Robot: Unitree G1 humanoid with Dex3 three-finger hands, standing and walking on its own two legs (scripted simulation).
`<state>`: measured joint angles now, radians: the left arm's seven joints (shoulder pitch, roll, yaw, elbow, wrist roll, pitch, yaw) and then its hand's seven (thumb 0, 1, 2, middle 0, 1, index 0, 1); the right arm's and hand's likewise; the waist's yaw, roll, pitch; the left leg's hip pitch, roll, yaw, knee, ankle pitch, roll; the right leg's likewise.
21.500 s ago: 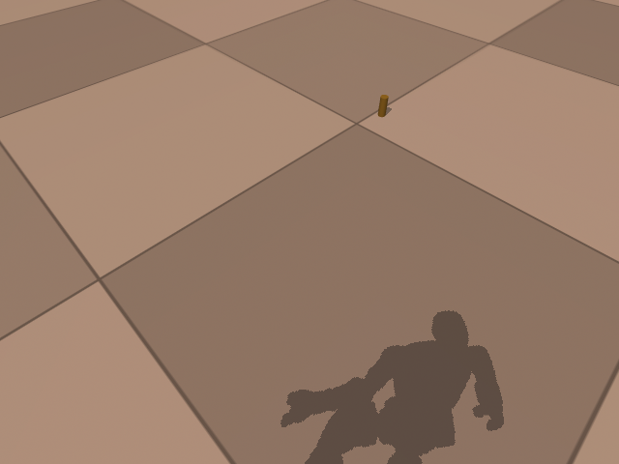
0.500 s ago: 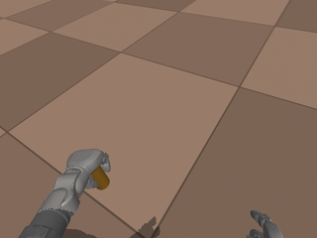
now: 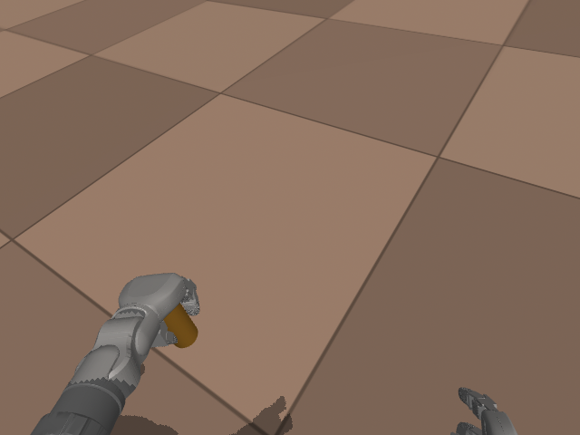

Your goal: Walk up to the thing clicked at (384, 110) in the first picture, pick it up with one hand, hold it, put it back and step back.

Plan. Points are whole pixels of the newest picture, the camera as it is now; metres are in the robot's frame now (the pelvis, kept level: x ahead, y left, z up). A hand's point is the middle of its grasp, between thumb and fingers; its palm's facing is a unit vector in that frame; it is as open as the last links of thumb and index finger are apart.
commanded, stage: crouch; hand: left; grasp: from above
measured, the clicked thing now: (173, 320) +0.31 +0.22 -0.06
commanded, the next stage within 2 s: lower in 2.00 s
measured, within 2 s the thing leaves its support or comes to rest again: neither
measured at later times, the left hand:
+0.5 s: hand (181, 348) +0.30 +0.24 -0.15, palm faces -0.44 +0.01 -0.90, open 7.0 cm
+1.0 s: hand (209, 371) +0.34 +0.25 -0.39, palm faces -0.45 +0.00 -0.89, open 7.0 cm
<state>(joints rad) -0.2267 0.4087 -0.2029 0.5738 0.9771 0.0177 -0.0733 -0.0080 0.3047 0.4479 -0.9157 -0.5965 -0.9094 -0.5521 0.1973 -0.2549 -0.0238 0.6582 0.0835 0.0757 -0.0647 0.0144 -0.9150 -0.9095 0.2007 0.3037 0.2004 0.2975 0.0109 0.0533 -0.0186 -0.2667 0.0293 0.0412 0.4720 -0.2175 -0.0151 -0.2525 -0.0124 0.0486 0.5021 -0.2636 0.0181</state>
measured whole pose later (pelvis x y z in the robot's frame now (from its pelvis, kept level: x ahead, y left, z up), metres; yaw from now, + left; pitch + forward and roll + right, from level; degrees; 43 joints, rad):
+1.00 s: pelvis -0.07 +0.01 -0.26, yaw -1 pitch +34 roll -4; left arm -0.71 0.49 -0.02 1.21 1.18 -0.10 0.34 -0.02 0.35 0.42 -0.88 -0.60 -0.88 -0.57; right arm 0.22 -0.23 -0.05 0.75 -0.06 -0.03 0.01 0.01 -0.90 -0.90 0.20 0.30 0.20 0.30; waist -0.13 0.05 -0.21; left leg -1.81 0.04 -0.05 1.80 -0.59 0.00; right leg -1.73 0.02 0.00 1.78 -0.65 0.04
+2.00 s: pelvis -0.08 +0.00 -0.41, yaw -4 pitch +34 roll -6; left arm -0.87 0.63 0.07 1.39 1.23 -0.17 0.39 -0.01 0.35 0.42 -0.88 -0.60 -0.89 -0.54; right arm 0.15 -0.25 0.00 0.78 -0.12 -0.05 0.11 0.01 -0.92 -0.91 0.20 0.30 0.20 0.30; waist -0.17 0.00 -0.11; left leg -2.24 0.04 -0.13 2.27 -0.65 -0.03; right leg -2.15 0.06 -0.04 2.24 -0.70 0.04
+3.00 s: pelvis -0.08 +0.00 -0.46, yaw -8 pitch +31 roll -8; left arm -0.90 0.75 0.14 1.54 1.27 -0.22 0.51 -0.01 0.32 0.43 -0.92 -0.55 -0.92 -0.51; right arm 0.11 -0.27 0.10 0.78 -0.19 -0.10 0.16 0.01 -0.91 -0.90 0.20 0.30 0.20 0.30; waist -0.24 -0.06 0.00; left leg -2.36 0.03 -0.21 2.48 -0.67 -0.04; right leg -2.25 0.08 -0.09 2.41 -0.71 0.05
